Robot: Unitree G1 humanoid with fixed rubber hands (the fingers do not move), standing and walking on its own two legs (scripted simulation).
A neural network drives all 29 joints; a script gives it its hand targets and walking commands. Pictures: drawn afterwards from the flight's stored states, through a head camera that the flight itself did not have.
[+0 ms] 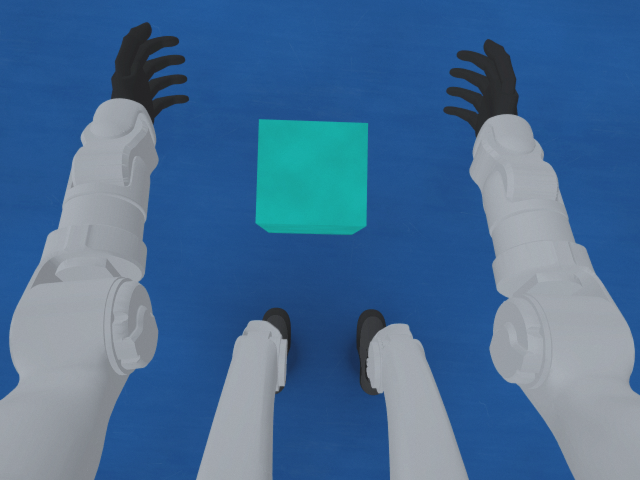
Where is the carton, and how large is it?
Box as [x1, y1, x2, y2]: [256, 119, 367, 234]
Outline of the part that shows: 259,119 256,223 268,232 351,234 365,226 367,123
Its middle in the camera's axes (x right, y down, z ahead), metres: -0.02 -0.12 +0.86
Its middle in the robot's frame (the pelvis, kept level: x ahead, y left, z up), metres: +0.51 +0.03 -0.52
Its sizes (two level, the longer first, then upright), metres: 0.210 0.200 0.250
